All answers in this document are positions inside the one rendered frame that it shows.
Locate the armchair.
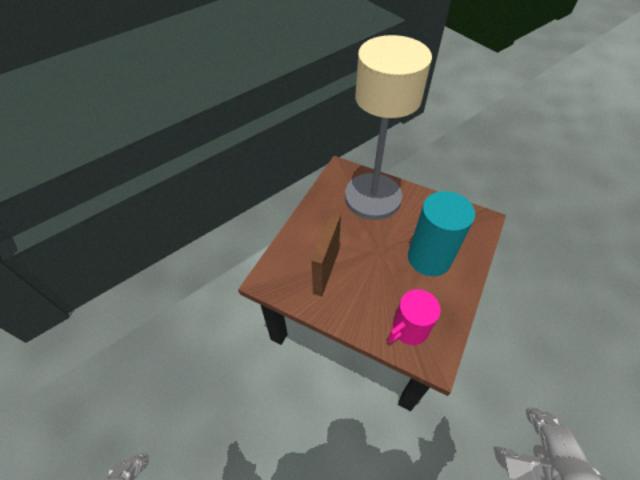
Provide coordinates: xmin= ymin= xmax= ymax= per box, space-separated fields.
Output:
xmin=445 ymin=0 xmax=578 ymax=53

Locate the desk lamp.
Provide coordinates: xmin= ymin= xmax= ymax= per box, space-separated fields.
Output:
xmin=345 ymin=35 xmax=432 ymax=220

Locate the right robot arm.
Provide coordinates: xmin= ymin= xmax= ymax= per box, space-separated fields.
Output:
xmin=551 ymin=457 xmax=607 ymax=480

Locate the coffee table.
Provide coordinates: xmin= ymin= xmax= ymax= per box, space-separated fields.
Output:
xmin=238 ymin=156 xmax=506 ymax=411

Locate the right robot hand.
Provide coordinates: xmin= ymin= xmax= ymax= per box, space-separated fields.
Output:
xmin=494 ymin=407 xmax=587 ymax=480

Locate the sofa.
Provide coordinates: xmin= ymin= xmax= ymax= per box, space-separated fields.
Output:
xmin=0 ymin=0 xmax=451 ymax=343

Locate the left robot hand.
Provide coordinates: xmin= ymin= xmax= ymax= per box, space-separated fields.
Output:
xmin=102 ymin=453 xmax=149 ymax=480

